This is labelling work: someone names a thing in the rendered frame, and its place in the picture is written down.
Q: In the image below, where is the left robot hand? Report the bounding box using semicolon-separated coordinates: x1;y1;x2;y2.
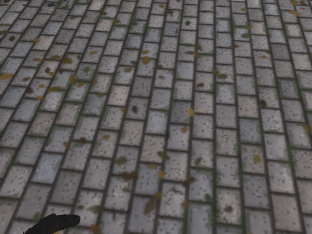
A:
22;214;81;234

